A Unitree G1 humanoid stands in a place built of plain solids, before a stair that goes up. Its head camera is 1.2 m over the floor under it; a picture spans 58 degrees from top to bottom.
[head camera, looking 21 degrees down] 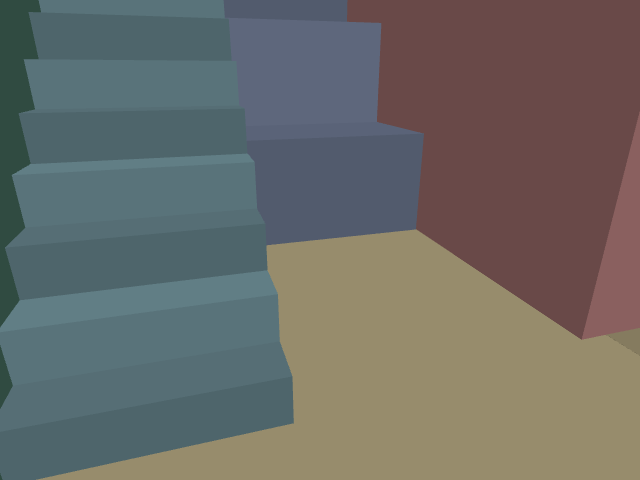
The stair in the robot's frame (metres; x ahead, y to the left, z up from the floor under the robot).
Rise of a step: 0.21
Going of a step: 0.22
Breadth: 0.93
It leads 16 degrees to the left of straight ahead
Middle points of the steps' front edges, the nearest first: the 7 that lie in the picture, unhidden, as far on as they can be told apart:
1.11 0.54 0.21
1.33 0.60 0.42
1.54 0.66 0.63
1.75 0.73 0.84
1.97 0.79 1.05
2.18 0.85 1.26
2.39 0.92 1.47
